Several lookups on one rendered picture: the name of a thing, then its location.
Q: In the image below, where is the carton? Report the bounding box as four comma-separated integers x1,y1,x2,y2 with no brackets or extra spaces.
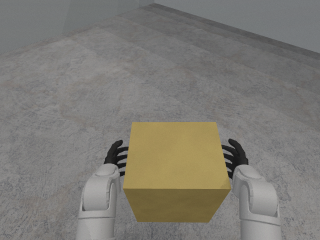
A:
123,122,231,223

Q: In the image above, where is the robot left forearm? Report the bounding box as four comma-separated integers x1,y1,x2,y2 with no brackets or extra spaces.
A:
75,163,121,240

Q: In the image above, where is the right robot hand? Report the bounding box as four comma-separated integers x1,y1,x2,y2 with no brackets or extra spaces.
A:
221,138,249,179

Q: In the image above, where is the left robot hand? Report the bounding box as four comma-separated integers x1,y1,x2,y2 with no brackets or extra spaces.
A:
104,140,129,177

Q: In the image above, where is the robot right forearm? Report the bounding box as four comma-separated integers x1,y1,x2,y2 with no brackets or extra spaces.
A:
232,164,282,240

